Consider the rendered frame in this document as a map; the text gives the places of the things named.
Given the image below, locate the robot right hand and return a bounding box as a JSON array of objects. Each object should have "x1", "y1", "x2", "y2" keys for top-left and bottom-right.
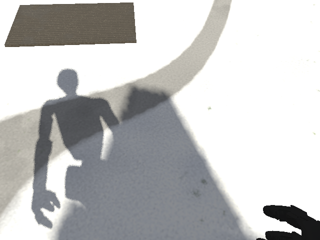
[{"x1": 256, "y1": 205, "x2": 320, "y2": 240}]

